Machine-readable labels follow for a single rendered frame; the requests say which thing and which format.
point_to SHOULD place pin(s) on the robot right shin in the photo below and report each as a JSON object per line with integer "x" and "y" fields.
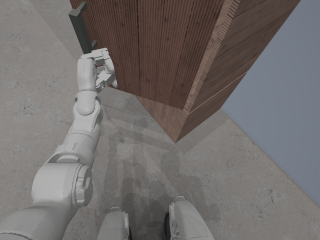
{"x": 175, "y": 235}

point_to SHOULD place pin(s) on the cupboard door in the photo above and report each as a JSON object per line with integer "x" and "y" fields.
{"x": 156, "y": 46}

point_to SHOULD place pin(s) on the robot left upper arm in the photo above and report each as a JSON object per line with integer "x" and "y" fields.
{"x": 59, "y": 190}

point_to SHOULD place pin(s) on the robot right thigh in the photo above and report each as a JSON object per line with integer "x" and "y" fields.
{"x": 184, "y": 216}

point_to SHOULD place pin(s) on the handle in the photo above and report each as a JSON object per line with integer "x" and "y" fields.
{"x": 80, "y": 29}

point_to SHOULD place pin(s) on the left robot forearm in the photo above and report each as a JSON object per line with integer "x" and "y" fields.
{"x": 83, "y": 136}

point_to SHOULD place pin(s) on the left robot hand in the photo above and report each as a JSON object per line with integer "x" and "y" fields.
{"x": 89, "y": 78}

